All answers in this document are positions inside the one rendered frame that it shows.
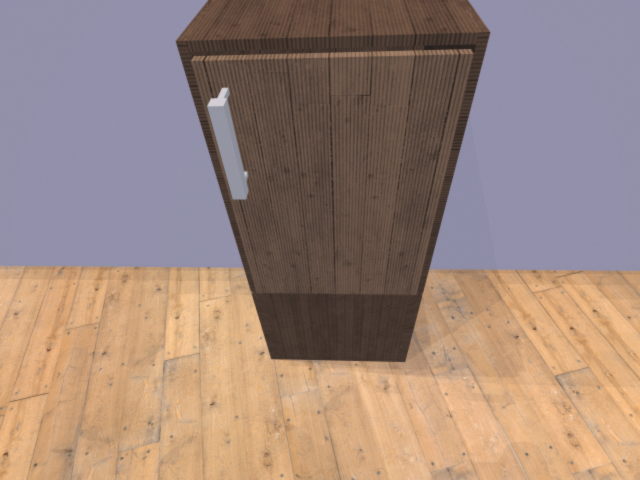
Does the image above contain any handle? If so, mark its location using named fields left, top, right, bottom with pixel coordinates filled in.
left=207, top=88, right=249, bottom=199

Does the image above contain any cupboard door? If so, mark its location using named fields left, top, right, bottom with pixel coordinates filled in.
left=191, top=49, right=474, bottom=295

